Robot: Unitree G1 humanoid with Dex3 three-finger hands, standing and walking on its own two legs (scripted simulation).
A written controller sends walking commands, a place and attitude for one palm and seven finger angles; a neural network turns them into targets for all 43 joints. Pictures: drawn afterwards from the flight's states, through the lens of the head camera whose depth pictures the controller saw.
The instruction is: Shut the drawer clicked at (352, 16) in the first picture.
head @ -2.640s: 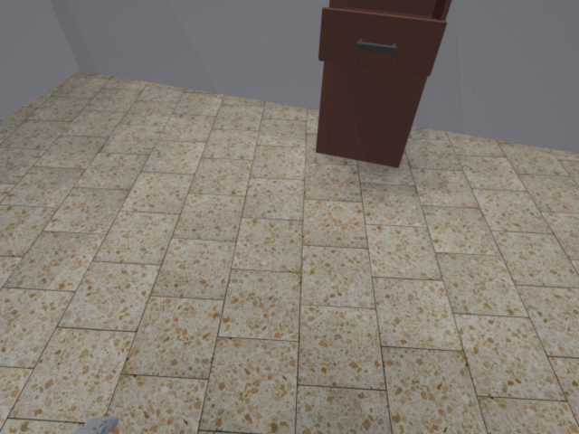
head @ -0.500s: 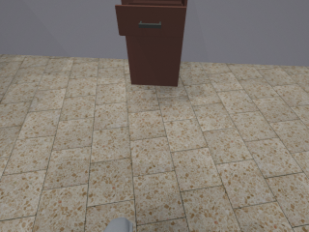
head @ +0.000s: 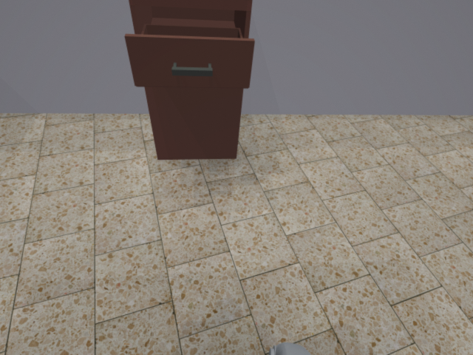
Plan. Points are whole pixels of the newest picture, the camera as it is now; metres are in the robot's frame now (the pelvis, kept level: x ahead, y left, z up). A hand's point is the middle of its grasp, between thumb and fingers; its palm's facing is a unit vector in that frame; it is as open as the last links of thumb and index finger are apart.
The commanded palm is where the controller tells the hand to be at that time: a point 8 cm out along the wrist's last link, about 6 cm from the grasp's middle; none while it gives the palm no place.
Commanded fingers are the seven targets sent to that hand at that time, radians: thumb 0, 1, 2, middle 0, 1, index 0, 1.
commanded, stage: walk to a spot facing it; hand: left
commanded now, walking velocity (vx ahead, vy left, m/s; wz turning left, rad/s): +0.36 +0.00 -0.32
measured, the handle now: (192, 68) +1.00 +0.23 -0.02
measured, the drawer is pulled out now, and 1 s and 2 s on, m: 0.28 0.28 0.28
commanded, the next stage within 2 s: turn to face it in 0.68 s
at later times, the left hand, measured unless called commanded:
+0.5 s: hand (194, 269) +0.33 +0.11 -0.17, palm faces -0.08 -0.97 -0.21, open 7.2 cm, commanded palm none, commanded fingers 0.00 0.90 0.90 -0.20 -0.30 -0.20 -0.30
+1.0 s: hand (194, 232) +0.44 +0.13 -0.19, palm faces -0.04 -0.99 -0.15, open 7.4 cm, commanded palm none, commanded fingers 0.00 0.90 0.90 -0.20 -0.30 -0.20 -0.30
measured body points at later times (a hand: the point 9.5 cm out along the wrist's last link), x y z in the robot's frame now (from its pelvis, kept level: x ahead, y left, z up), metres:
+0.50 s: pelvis +0.23 -0.06 -0.01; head +0.25 -0.07 +0.44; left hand +0.34 +0.16 -0.15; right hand +0.16 -0.26 -0.17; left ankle +0.18 +0.08 -0.64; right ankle +0.26 -0.13 -0.74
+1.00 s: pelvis +0.44 -0.03 +0.00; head +0.46 -0.02 +0.45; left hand +0.44 +0.19 -0.17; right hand +0.48 -0.27 -0.14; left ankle +0.48 +0.05 -0.74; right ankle +0.38 -0.16 -0.67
